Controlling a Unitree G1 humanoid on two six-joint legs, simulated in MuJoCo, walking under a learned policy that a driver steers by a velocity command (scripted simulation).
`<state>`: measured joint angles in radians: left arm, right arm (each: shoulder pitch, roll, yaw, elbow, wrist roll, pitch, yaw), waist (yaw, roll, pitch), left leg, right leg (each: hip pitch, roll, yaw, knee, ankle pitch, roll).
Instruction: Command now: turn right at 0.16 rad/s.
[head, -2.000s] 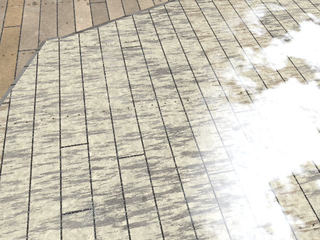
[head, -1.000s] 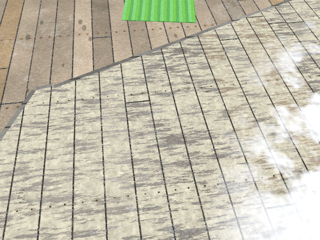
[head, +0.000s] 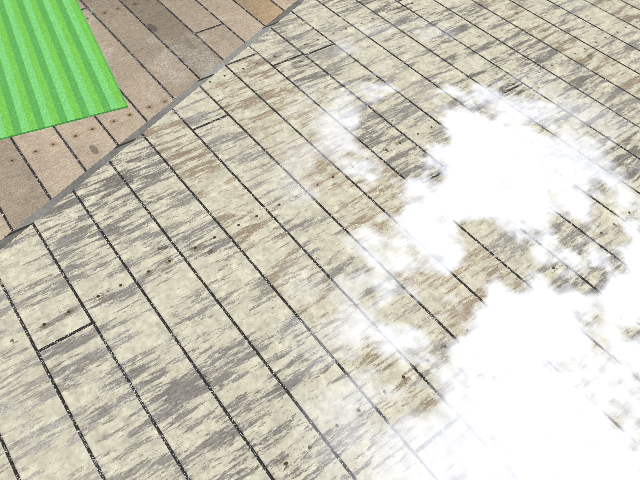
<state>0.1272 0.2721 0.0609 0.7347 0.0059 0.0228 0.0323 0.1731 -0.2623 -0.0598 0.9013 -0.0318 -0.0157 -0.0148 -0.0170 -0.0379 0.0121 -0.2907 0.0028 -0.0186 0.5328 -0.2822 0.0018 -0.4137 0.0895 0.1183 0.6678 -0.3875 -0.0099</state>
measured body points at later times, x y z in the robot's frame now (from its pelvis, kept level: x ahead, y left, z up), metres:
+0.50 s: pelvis -0.02 +0.02 +0.00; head +0.02 +0.03 +0.45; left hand +0.06 +0.32 -0.12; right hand +0.17 -0.25 -0.10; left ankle -0.03 +0.12 -0.72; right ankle -0.02 -0.14 -0.73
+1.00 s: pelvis -0.01 +0.04 +0.00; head +0.01 +0.06 +0.45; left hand +0.00 +0.35 -0.11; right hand +0.23 -0.15 -0.10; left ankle -0.03 +0.12 -0.73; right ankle +0.05 -0.10 -0.73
